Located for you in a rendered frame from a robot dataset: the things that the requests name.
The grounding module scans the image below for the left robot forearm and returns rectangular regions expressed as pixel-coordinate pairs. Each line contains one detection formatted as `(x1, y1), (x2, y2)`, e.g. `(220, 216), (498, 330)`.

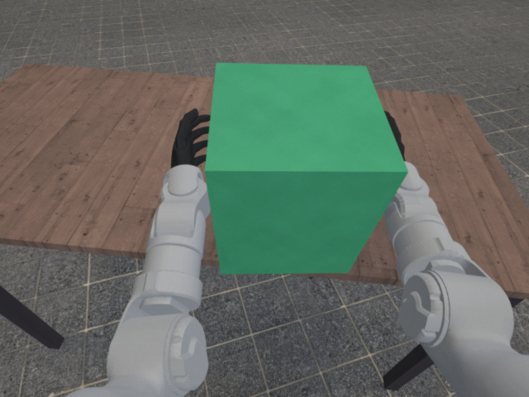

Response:
(107, 165), (210, 376)

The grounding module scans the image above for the table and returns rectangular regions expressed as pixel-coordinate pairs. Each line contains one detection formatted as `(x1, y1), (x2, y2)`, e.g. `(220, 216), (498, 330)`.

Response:
(0, 64), (529, 390)

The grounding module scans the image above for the robot right hand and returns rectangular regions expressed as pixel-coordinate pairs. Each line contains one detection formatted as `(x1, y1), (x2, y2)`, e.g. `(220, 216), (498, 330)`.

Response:
(384, 111), (405, 161)

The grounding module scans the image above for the robot left upper arm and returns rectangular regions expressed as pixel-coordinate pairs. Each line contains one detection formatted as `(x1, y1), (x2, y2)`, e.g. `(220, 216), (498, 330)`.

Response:
(65, 313), (208, 397)

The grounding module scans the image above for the robot right upper arm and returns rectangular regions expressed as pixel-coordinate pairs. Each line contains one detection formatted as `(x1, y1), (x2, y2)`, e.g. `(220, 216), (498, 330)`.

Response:
(398, 270), (529, 397)

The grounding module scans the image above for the robot left hand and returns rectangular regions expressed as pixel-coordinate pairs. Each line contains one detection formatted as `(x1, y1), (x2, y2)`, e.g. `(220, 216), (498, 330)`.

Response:
(171, 108), (211, 169)

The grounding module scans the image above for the carton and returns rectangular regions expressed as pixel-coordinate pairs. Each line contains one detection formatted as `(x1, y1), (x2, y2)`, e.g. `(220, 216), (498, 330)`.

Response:
(205, 63), (408, 275)

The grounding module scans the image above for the right robot forearm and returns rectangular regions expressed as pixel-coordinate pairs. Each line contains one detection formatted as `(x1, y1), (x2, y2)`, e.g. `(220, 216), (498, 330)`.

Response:
(384, 161), (514, 338)

